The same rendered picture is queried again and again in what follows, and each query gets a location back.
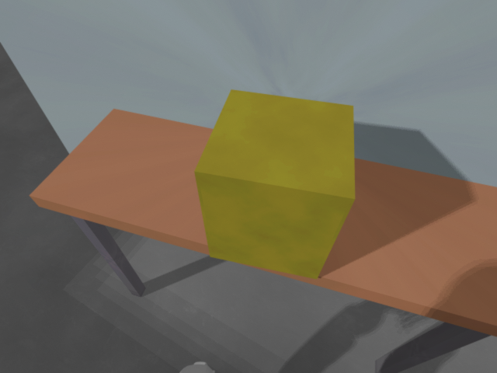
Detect table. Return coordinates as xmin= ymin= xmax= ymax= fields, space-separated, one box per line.
xmin=30 ymin=109 xmax=497 ymax=373

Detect carton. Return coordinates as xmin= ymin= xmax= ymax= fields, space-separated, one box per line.
xmin=194 ymin=89 xmax=355 ymax=279

